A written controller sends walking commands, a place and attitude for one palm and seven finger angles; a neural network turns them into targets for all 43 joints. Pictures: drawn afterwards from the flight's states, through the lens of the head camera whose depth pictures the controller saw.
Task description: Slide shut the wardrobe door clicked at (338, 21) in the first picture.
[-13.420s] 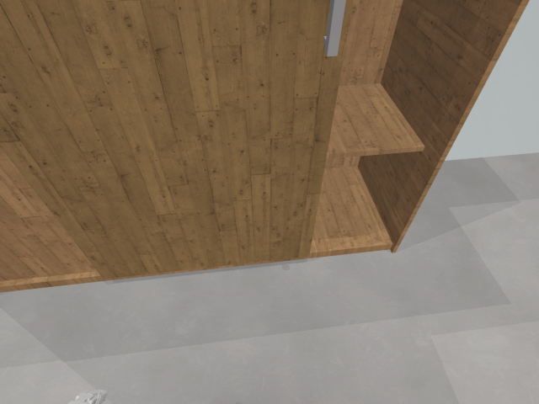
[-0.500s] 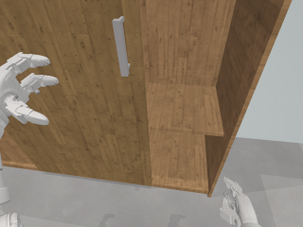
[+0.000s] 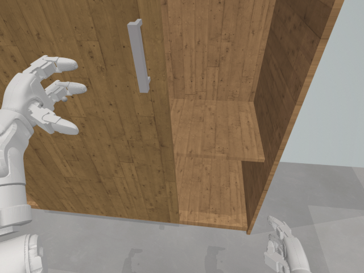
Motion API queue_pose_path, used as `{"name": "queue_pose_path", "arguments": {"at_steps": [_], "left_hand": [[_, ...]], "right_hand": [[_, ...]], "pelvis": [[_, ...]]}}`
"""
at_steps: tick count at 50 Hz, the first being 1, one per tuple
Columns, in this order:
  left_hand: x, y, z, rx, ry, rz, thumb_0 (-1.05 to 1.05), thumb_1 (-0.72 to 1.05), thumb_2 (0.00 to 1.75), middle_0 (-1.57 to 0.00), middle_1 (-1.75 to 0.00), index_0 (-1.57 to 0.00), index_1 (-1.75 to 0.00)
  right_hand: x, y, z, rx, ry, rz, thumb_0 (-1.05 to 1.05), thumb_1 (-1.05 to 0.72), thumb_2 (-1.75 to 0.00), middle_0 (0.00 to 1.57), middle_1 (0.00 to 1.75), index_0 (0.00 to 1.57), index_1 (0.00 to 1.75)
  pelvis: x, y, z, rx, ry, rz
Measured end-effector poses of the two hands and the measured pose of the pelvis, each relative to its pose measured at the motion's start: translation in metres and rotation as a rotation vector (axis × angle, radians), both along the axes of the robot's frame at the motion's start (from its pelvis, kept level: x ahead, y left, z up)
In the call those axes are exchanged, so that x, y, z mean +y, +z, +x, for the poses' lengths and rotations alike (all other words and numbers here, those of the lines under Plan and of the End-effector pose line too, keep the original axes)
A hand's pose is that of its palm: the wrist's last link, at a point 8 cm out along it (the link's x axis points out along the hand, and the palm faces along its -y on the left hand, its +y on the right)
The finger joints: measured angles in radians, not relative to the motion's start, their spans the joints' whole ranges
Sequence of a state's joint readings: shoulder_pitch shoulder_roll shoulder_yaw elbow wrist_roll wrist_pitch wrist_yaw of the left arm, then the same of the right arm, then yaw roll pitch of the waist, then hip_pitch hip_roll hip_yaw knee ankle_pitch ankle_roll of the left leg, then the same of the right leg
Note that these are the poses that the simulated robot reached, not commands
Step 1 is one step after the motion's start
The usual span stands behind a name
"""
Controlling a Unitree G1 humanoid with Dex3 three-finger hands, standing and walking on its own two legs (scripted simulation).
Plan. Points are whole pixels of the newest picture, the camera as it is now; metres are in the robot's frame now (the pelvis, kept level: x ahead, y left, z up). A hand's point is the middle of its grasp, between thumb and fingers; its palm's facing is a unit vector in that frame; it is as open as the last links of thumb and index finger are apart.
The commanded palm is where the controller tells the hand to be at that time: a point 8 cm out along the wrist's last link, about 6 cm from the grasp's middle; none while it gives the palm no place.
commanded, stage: move the hooked fingers beside the handle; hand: left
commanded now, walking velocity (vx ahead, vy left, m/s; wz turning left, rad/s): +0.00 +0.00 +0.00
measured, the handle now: (141, 57) +0.55 +0.18 +0.25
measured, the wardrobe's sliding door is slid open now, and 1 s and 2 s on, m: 0.38 0.38 0.38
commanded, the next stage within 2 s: none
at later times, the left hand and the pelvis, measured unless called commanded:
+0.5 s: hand (83, 83) +0.39 +0.25 +0.26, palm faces +0.05 -1.00 -0.05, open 14.0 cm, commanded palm +0.37 +0.30 +0.25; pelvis +0.01 +0.00 +0.00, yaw -1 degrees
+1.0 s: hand (96, 72) +0.45 +0.26 +0.25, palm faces +0.05 -1.00 -0.02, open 14.0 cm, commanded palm +0.44 +0.30 +0.25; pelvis +0.02 +0.00 +0.00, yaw -2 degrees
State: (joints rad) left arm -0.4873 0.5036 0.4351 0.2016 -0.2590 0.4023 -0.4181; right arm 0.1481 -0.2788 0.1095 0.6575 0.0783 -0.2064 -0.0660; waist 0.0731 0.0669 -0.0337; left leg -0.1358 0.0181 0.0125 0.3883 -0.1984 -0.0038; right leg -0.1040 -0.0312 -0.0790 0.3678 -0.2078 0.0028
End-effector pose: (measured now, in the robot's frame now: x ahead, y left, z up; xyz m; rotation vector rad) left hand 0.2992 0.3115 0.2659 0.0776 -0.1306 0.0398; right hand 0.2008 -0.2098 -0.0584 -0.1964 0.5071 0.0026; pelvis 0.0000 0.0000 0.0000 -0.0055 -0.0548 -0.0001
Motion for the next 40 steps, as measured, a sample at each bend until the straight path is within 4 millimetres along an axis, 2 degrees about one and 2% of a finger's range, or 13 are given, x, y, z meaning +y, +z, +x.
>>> {"name": "queue_pose_path", "arguments": {"at_steps": [6, 13, 20, 25, 30, 40], "left_hand": [[-0.006, -0.001, 0.011, 0.005, 0.004, -0.009, -0.01, -0.5, 0.3, -0.3, -1.2, -0.3, -1.2], [0.0, -0.006, 0.025, 0.041, 0.036, -0.02, -0.01, -0.5, 0.3, -0.3, -1.2, -0.3, -1.2], [0.002, -0.007, 0.048, 0.057, 0.03, -0.03, -0.01, -0.5, 0.3, -0.3, -1.2, -0.3, -1.2], [-0.005, -0.005, 0.065, 0.051, 0.007, -0.029, -0.01, -0.5, 0.3, -0.3, -1.2, -0.3, -1.2], [-0.01, -0.007, 0.082, 0.065, -0.003, -0.044, -0.01, -0.5, 0.3, -0.3, -1.2, -0.3, -1.2], [-0.009, -0.01, 0.109, 0.077, 0.01, -0.052, -0.01, -0.5, 0.3, -0.3, -1.2, -0.3, -1.2]], "right_hand": [[-0.008, -0.005, -0.007, 0.027, -0.03, -0.004, 0.02, -0.9, -0.89, 0.21, 0.3, 0.2, 0.3], [-0.02, -0.011, -0.015, 0.059, -0.065, -0.021, 0.02, -0.9, -0.89, 0.21, 0.3, 0.2, 0.3], [-0.032, -0.015, -0.027, 0.089, -0.106, -0.041, 0.02, -0.9, -0.89, 0.21, 0.3, 0.2, 0.3], [-0.039, -0.018, -0.037, 0.115, -0.134, -0.05, 0.02, -0.9, -0.89, 0.21, 0.3, 0.2, 0.3], [-0.043, -0.022, -0.047, 0.146, -0.164, -0.052, 0.02, -0.9, -0.89, 0.21, 0.3, 0.2, 0.3], [-0.049, -0.031, -0.071, 0.228, -0.215, -0.062, 0.01, -0.9, -0.89, 0.21, 0.3, 0.2, 0.3]], "pelvis": [[-0.001, 0.0, 0.003, 0.008, -0.007, 0.001], [-0.004, 0.0, 0.003, 0.017, -0.006, 0.001], [-0.006, -0.001, 0.005, 0.033, -0.008, -0.001], [-0.005, -0.001, 0.007, 0.045, -0.013, 0.0], [-0.003, -0.001, 0.01, 0.058, -0.02, 0.001], [0.0, -0.002, 0.015, 0.081, -0.032, 0.0]]}}
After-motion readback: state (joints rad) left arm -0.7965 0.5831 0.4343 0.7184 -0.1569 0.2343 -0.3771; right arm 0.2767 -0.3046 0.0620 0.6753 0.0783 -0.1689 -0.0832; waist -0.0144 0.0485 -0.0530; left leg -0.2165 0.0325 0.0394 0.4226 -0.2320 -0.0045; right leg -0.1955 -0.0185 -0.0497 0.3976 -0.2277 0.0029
